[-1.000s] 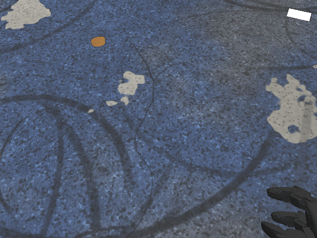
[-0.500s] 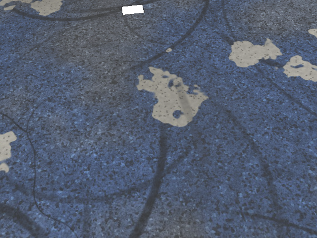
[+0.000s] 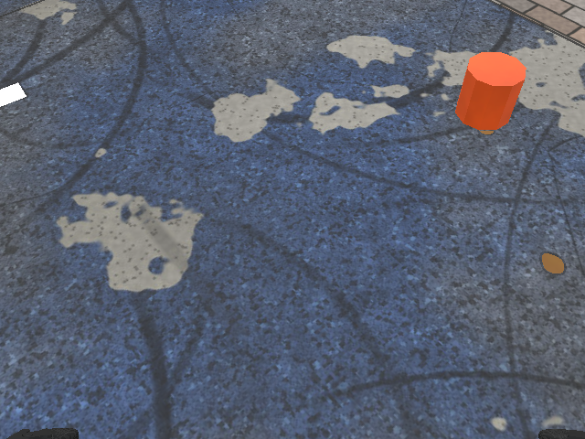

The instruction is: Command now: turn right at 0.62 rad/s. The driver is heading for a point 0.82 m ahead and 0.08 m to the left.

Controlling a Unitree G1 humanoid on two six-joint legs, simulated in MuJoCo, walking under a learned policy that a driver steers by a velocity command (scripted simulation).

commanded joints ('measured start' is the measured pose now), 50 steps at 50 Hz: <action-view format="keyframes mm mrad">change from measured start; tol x8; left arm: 1 37 88 19 -56 7 -10 -2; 4 69 197 51 -35 15 -30 1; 12 4 16 -16 -9 13 -28 -8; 19 86 130 1 34 38 -32 -4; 22 19 8 -30 51 54 -52 -28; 50 113 -2 -35 244 28 -77 -19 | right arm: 1 22 -139 -38 -67 -16 -16 1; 15 74 -137 -12 -37 4 41 -28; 20 118 -26 33 -32 -26 -1 -11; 50 130 -76 23 195 -5 31 -55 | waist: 1 7 -37 -182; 2 72 239 -135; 3 28 268 -116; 6 14 116 -65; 17 -7 184 -101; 20 -66 -188 -131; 32 -24 -23 -26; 50 -24 4 -24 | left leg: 1 231 179 -111 -195 229 80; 2 280 361 -327 -223 473 224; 3 231 480 -494 -257 441 364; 6 186 330 -256 -229 244 275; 9 218 264 -142 -231 291 261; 17 193 254 -93 -151 352 219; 19 47 165 12 -24 111 85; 20 103 125 69 -90 -67 34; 25 162 125 65 -91 119 2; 50 223 128 71 -106 189 5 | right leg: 1 49 -154 165 52 51 -72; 2 -116 20 -18 243 -349 -2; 3 -205 -2 -75 479 -436 56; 7 -214 -52 -110 648 -229 111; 13 -28 -127 -256 175 -222 118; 17 193 -114 -294 -254 86 66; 19 366 -322 -69 -202 424 -24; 20 189 -358 -47 -201 308 -107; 22 152 -264 -102 -213 99 -65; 50 133 -168 -198 -174 235 -11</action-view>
